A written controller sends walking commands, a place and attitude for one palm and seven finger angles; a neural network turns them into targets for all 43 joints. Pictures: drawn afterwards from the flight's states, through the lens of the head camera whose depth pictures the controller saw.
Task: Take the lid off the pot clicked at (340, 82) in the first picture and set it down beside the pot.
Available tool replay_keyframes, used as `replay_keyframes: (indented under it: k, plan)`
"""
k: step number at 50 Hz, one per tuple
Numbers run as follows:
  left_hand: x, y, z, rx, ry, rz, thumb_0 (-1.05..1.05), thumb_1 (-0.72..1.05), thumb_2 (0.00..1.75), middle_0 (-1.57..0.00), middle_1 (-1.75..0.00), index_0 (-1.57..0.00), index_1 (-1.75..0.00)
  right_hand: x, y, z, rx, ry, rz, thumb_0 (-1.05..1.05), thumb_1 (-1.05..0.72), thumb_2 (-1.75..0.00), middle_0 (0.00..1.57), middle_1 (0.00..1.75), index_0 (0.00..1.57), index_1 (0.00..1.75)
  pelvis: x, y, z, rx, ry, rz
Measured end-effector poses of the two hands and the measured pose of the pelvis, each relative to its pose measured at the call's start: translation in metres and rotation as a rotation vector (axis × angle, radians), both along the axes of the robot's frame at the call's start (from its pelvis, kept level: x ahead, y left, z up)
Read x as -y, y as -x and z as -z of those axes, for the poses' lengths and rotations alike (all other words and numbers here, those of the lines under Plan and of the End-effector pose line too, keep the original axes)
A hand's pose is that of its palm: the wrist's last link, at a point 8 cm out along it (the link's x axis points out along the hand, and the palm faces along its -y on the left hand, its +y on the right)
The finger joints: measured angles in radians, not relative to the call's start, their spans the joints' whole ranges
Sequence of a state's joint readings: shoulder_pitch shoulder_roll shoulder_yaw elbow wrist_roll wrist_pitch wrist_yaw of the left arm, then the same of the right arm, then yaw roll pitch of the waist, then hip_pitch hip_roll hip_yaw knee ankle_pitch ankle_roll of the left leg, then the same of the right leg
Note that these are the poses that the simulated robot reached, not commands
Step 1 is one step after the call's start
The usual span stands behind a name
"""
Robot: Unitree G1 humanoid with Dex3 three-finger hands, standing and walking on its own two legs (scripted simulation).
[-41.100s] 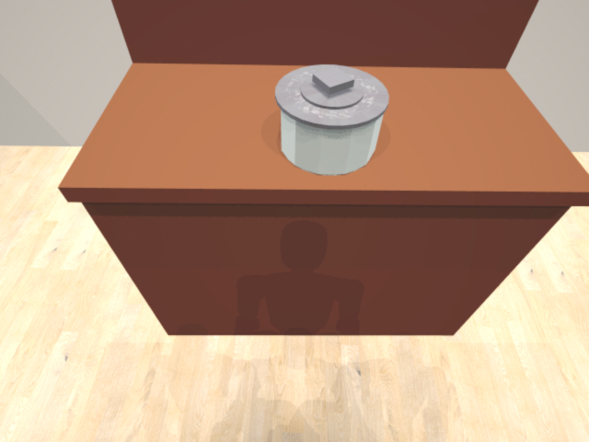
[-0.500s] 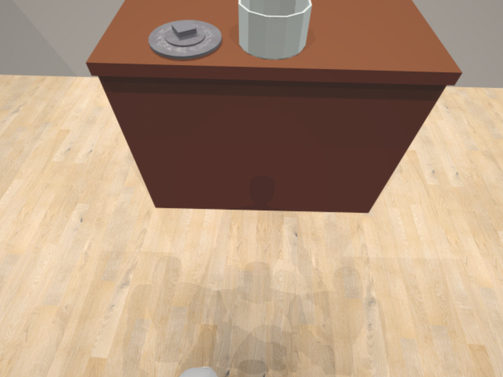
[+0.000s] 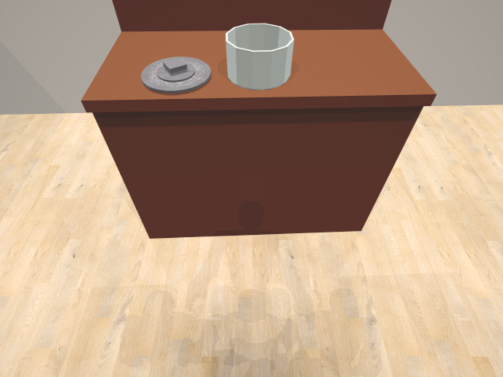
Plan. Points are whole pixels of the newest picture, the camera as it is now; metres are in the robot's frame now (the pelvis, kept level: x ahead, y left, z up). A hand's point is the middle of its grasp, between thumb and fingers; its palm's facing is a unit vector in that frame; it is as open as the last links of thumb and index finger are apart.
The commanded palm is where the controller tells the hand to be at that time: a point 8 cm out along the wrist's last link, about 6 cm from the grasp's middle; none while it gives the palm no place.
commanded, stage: stop stepping back and stand still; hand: left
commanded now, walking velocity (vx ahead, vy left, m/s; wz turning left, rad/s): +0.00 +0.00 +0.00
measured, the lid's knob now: (175, 65) +0.93 +0.27 +0.03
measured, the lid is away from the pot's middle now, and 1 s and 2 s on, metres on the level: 0.26 0.26 0.26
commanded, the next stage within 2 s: let the arm hang, fingers relaxed in 0.08 s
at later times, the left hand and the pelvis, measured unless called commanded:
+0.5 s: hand out of the picture +0.01 +0.18 -0.18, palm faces -0.01 -0.98 -0.19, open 7.4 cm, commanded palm none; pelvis +0.00 +0.01 +0.00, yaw -1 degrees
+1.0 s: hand out of the picture +0.01 +0.18 -0.18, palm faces +0.00 -0.98 -0.20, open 7.4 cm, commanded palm none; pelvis -0.01 +0.00 +0.00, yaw -1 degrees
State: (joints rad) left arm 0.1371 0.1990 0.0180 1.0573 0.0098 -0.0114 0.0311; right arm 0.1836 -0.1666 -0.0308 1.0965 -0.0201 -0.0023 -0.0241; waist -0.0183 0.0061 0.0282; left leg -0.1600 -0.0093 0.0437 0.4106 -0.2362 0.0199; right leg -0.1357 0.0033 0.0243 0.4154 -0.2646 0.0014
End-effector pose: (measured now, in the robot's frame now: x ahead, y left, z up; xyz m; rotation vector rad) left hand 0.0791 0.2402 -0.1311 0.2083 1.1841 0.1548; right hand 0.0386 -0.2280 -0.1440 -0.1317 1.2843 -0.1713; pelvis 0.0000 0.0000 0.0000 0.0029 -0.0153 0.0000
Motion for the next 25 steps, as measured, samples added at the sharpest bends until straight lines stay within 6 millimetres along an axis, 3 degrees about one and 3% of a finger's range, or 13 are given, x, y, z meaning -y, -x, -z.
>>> replay_keyframes:
  k: [5, 13, 18, 25]
  plan:
    - [-0.001, 0.008, 0.002, -0.037, 0.004, 0.007, 0.0, 0.91, 0.9, -0.2, -0.29, -0.2, -0.3, 0.0, 0.026, 0.001, -0.067, 0.005, 0.026, 0.0, -0.91, -0.9, 0.2, 0.3, 0.2, 0.29, -0.003, -0.002, -0.001, -0.002, -0.001, 0.007]
    - [0.004, 0.039, 0.011, -0.136, 0.027, -0.004, 0.0, 0.91, 0.9, -0.2, -0.29, -0.2, -0.3, -0.005, 0.058, 0.0, -0.154, 0.008, 0.051, 0.01, -0.91, -0.9, 0.2, 0.3, 0.2, 0.29, -0.006, -0.001, -0.001, -0.002, 0.0, 0.012]
    - [0.008, 0.058, 0.014, -0.184, 0.041, -0.016, 0.01, 0.91, 0.9, -0.2, -0.29, -0.2, -0.3, -0.01, 0.064, 0.0, -0.168, 0.002, 0.053, 0.01, -0.91, -0.9, 0.2, 0.3, 0.2, 0.29, -0.006, 0.001, -0.001, -0.002, 0.0, 0.012]
    - [0.011, 0.075, 0.015, -0.214, 0.051, -0.028, 0.01, 0.91, 0.9, -0.2, -0.29, -0.2, -0.3, -0.016, 0.058, 0.001, -0.146, -0.01, 0.045, 0.01, -0.91, -0.9, 0.2, 0.3, 0.2, 0.29, -0.007, 0.004, -0.001, -0.003, 0.002, 0.012]
